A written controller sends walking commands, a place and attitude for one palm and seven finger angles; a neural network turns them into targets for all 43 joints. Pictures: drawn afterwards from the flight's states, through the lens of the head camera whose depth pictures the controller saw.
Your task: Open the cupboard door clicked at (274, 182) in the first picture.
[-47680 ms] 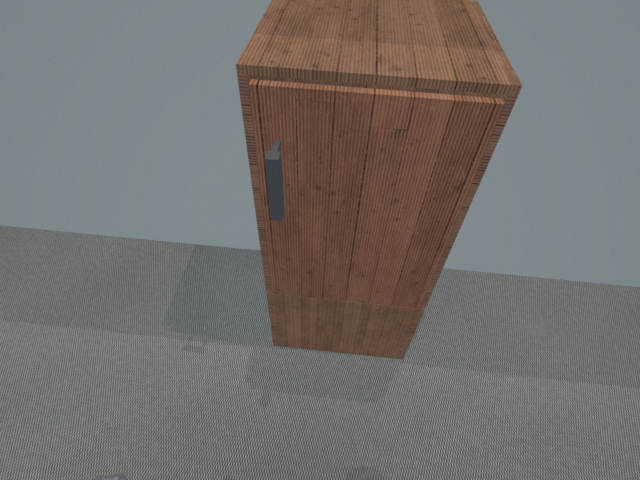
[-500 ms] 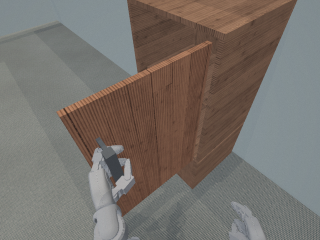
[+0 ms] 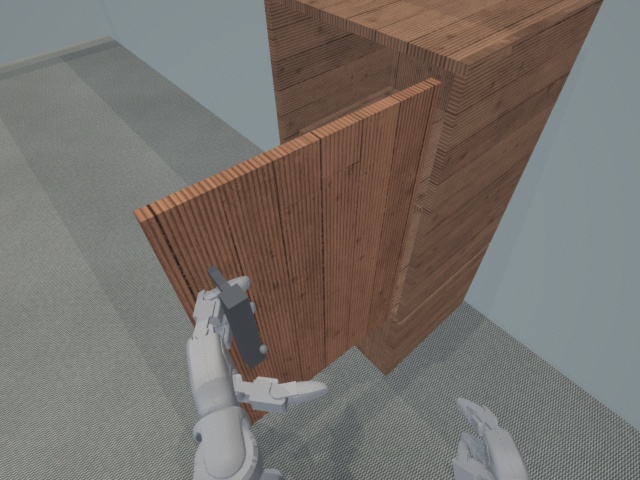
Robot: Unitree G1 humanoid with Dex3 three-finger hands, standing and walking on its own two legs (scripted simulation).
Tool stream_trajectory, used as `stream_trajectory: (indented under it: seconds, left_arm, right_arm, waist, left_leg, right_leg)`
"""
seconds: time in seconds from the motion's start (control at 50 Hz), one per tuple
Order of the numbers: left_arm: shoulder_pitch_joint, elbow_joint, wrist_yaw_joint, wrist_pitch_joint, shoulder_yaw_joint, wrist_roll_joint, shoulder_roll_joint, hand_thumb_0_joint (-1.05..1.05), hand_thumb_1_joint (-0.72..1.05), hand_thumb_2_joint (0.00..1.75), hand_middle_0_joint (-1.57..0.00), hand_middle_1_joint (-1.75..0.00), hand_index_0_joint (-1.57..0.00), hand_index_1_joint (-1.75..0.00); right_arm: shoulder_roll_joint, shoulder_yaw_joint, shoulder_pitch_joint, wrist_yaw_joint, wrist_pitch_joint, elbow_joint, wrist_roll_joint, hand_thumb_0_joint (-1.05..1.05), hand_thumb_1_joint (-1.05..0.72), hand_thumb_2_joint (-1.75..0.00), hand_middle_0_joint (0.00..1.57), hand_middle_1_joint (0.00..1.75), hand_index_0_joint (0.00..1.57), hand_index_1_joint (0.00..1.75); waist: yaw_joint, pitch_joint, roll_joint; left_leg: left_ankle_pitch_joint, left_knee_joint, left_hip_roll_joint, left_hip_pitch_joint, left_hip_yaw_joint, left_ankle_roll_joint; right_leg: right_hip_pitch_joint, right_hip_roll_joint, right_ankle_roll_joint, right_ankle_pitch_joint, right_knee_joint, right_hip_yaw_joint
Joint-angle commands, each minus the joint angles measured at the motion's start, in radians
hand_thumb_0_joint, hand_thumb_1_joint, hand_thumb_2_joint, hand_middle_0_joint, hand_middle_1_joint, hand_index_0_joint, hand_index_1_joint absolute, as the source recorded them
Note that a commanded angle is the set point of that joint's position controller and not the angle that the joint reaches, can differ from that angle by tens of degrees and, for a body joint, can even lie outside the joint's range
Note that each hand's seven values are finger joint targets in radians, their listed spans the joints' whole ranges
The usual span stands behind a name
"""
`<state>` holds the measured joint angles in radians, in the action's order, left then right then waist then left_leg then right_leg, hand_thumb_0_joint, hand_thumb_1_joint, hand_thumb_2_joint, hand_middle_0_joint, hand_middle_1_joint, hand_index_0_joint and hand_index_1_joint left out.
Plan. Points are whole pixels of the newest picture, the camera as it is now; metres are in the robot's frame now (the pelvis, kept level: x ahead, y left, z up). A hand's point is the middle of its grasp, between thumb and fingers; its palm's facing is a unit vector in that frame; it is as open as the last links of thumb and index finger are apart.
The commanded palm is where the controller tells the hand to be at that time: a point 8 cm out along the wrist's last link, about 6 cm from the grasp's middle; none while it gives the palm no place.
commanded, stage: open thumb and fingers to let go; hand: left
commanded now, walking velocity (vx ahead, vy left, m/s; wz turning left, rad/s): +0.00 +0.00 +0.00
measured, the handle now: (235, 318) +0.30 +0.12 +0.07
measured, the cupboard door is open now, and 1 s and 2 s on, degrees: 87 90 89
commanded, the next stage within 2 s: slide the hand sideways off the handle in 0.14 s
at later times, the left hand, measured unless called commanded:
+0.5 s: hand (273, 393) +0.21 +0.06 +0.07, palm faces -0.13 -0.99 +0.02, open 16.2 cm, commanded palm +0.20 +0.11 +0.07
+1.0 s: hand (231, 416) +0.18 +0.11 +0.07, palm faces -0.03 -1.00 +0.00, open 16.1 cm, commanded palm +0.15 +0.17 +0.07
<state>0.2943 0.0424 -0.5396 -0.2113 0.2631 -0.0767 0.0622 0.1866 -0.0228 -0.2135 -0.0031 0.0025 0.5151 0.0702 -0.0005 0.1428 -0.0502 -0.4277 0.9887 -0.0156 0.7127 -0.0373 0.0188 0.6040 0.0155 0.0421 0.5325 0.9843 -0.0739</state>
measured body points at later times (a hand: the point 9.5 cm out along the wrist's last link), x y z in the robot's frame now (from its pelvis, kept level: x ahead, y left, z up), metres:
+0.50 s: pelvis -0.01 +0.01 -0.01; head +0.01 +0.00 +0.44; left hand +0.21 +0.12 +0.07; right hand +0.17 -0.21 -0.08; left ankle +0.04 +0.13 -0.68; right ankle -0.02 -0.09 -0.68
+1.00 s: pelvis +0.00 +0.01 -0.01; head +0.03 +0.00 +0.44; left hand +0.18 +0.16 +0.07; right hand +0.17 -0.22 -0.08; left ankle +0.04 +0.13 -0.68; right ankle -0.02 -0.09 -0.68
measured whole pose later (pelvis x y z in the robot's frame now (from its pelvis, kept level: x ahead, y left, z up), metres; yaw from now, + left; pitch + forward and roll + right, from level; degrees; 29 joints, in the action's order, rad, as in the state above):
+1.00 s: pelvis +0.00 +0.01 -0.01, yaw -1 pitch +10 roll -1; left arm 0.62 0.31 -0.03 -0.32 0.17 0.09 -0.12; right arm 0.22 -0.02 -0.28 0.00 0.04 0.38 0.01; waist 0.00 0.13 -0.05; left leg -0.46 1.07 -0.02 0.79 -0.02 0.01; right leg 0.69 0.02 0.03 0.56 1.06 -0.05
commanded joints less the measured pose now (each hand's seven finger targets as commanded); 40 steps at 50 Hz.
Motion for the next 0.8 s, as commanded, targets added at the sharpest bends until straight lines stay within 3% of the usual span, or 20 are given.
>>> stream_trajectory:
  seconds: [0.0, 0.04, 0.1, 0.22, 0.24, 0.26, 0.3, 0.34, 0.38, 0.42, 0.54, 0.58, 0.6, 0.62, 0.78]
  left_arm:
    - [-0.130, 0.243, -0.015, -0.040, 0.053, -0.028, 0.135, 0.00, -0.50, 0.30, -0.19, -0.55, -0.19, -0.55]
    - [-0.170, 0.237, -0.021, -0.029, 0.059, -0.029, 0.140, 0.00, -0.50, 0.30, -0.18, -0.45, -0.18, -0.45]
    - [-0.160, 0.235, -0.029, -0.014, 0.048, -0.028, 0.137, 0.00, -0.50, 0.30, -0.15, -0.30, -0.15, -0.30]
    - [-0.151, 0.245, -0.028, -0.004, 0.076, -0.035, 0.164, 0.00, -0.50, 0.30, -0.15, -0.30, -0.15, -0.30]
    - [-0.153, 0.279, 0.161, -0.049, 0.260, -0.113, 0.042, 0.00, -0.50, 0.30, -0.15, -0.30, -0.15, -0.30]
    - [-0.190, 0.345, 0.266, -0.095, 0.192, -0.074, -0.011, 0.00, -0.50, 0.30, -0.15, -0.30, -0.15, -0.30]
    - [-0.170, 0.407, 0.416, -0.143, 0.173, -0.018, -0.073, 0.00, -0.50, 0.30, -0.15, -0.30, -0.15, -0.30]
    - [-0.129, 0.401, 0.512, -0.166, 0.131, 0.055, -0.090, 0.00, -0.50, 0.30, -0.15, -0.30, -0.15, -0.30]
    - [-0.108, 0.399, 0.519, -0.163, 0.093, 0.118, -0.066, 0.00, -0.50, 0.30, -0.15, -0.30, -0.15, -0.30]
    - [-0.082, 0.367, 0.480, -0.149, 0.043, 0.145, -0.068, 0.00, -0.50, 0.30, -0.15, -0.30, -0.15, -0.30]
    - [0.015, 0.362, 0.377, -0.117, -0.039, 0.087, -0.128, 0.00, -0.50, 0.30, -0.15, -0.30, -0.15, -0.30]
    - [0.055, 0.365, 0.378, -0.112, -0.034, 0.084, -0.124, 0.00, -0.50, 0.30, -0.15, -0.30, -0.15, -0.30]
    - [0.082, 0.371, 0.379, -0.113, -0.067, 0.084, -0.152, 0.00, -0.50, 0.30, -0.15, -0.30, -0.15, -0.30]
    - [0.107, 0.375, 0.386, -0.111, -0.057, 0.086, -0.143, 0.00, -0.50, 0.30, -0.15, -0.30, -0.15, -0.30]
    - [0.230, 0.444, 0.444, -0.136, -0.097, 0.142, -0.168, 0.00, -0.50, 0.30, -0.15, -0.30, -0.15, -0.30]
  right_arm:
    - [0.086, 0.033, 0.120, 0.001, 0.065, -0.173, -0.007, 0.00, -0.90, -0.90, 0.20, 0.30, 0.20, 0.30]
    - [0.086, 0.031, 0.124, -0.001, 0.065, -0.167, -0.008, 0.00, -0.90, -0.90, 0.20, 0.30, 0.20, 0.30]
    - [0.084, 0.031, 0.128, -0.001, 0.067, -0.166, -0.008, 0.00, -0.90, -0.90, 0.20, 0.30, 0.20, 0.30]
    - [0.081, 0.028, 0.131, -0.008, 0.075, -0.162, -0.011, 0.00, -0.90, -0.90, 0.20, 0.30, 0.20, 0.30]
    - [0.127, 0.030, 0.060, -0.022, 0.075, -0.146, -0.030, 0.00, -0.90, -0.90, 0.20, 0.30, 0.20, 0.30]
    - [0.112, 0.039, 0.062, -0.020, 0.077, -0.167, -0.032, 0.00, -0.90, -0.90, 0.20, 0.30, 0.20, 0.30]
    - [0.116, 0.038, 0.053, -0.013, 0.091, -0.190, -0.042, 0.00, -0.90, -0.90, 0.20, 0.30, 0.20, 0.30]
    - [0.111, 0.033, 0.045, -0.004, 0.106, -0.209, -0.051, 0.00, -0.90, -0.90, 0.20, 0.30, 0.20, 0.30]
    - [0.110, 0.026, 0.056, 0.006, 0.117, -0.235, -0.060, 0.00, -0.90, -0.90, 0.20, 0.30, 0.20, 0.30]
    - [0.114, 0.023, 0.067, 0.012, 0.122, -0.244, -0.060, 0.00, -0.90, -0.90, 0.20, 0.30, 0.20, 0.30]
    - [0.115, 0.028, 0.054, 0.002, 0.098, -0.269, -0.055, 0.00, -0.90, -0.90, 0.20, 0.30, 0.20, 0.30]
    - [0.113, 0.026, 0.049, 0.000, 0.090, -0.280, -0.055, 0.00, -0.90, -0.90, 0.20, 0.30, 0.20, 0.30]
    - [0.116, 0.029, 0.046, 0.000, 0.086, -0.282, -0.057, 0.00, -0.90, -0.90, 0.20, 0.30, 0.20, 0.30]
    - [0.112, 0.025, 0.051, -0.001, 0.083, -0.289, -0.057, 0.00, -0.90, -0.90, 0.20, 0.30, 0.20, 0.30]
    - [0.117, 0.027, 0.027, 0.001, 0.086, -0.306, -0.061, 0.00, -0.90, -0.90, 0.20, 0.30, 0.20, 0.30]
  waist:
    - [-0.007, 0.164, 0.085]
    - [-0.015, 0.152, 0.086]
    - [-0.005, 0.151, 0.080]
    - [-0.009, 0.140, 0.074]
    - [-0.110, 0.067, 0.128]
    - [-0.067, 0.133, 0.084]
    - [-0.065, 0.181, 0.020]
    - [-0.065, 0.160, 0.021]
    - [-0.051, 0.133, 0.053]
    - [-0.038, 0.098, 0.096]
    - [-0.005, 0.129, 0.084]
    - [-0.004, 0.108, 0.098]
    - [0.008, 0.123, 0.104]
    - [0.009, 0.109, 0.082]
    - [-0.002, 0.079, 0.071]
  left_leg:
    - [0.172, -0.117, 0.021, -0.183, -0.006, -0.039]
    - [0.155, -0.119, 0.018, -0.185, -0.008, -0.037]
    - [0.153, -0.121, 0.019, -0.183, -0.009, -0.036]
    - [0.153, -0.121, 0.019, -0.189, -0.012, -0.035]
    - [0.160, -0.110, 0.018, -0.183, -0.013, -0.053]
    - [0.175, -0.109, 0.018, -0.183, -0.012, -0.056]
    - [0.189, -0.096, 0.023, -0.208, -0.005, -0.059]
    - [0.149, -0.091, 0.022, -0.201, -0.006, -0.057]
    - [0.079, -0.105, 0.023, -0.176, -0.012, -0.051]
    - [0.028, -0.113, 0.023, -0.146, -0.016, -0.047]
    - [0.038, -0.113, 0.023, -0.130, 0.000, -0.044]
    - [0.037, -0.113, 0.025, -0.117, 0.008, -0.046]
    - [0.055, -0.112, 0.025, -0.114, 0.009, -0.046]
    - [0.050, -0.114, 0.025, -0.113, 0.016, -0.045]
    - [0.066, -0.096, 0.024, -0.095, 0.020, -0.044]
  right_leg:
    - [-0.007, -0.003, -0.009, -0.266, -0.192, 0.022]
    - [0.012, -0.003, -0.011, -0.240, -0.194, 0.018]
    - [0.002, -0.002, -0.008, -0.227, -0.200, 0.018]
    - [0.014, 0.000, -0.006, -0.223, -0.196, 0.011]
    - [0.072, -0.014, -0.019, -0.281, -0.195, 0.058]
    - [0.034, -0.016, -0.010, -0.313, -0.173, 0.060]
    - [0.015, -0.019, -0.005, -0.341, -0.153, 0.064]
    - [0.042, -0.016, -0.010, -0.295, -0.153, 0.054]
    - [0.060, -0.008, -0.013, -0.195, -0.164, 0.038]
    - [0.074, -0.003, -0.016, -0.121, -0.175, 0.031]
    - [0.060, 0.001, -0.012, -0.122, -0.156, 0.033]
    - [0.055, 0.001, -0.015, -0.123, -0.166, 0.041]
    - [0.036, 0.003, -0.011, -0.140, -0.161, 0.042]
    - [0.042, 0.002, -0.013, -0.139, -0.164, 0.044]
    - [0.049, 0.009, -0.018, -0.176, -0.156, 0.043]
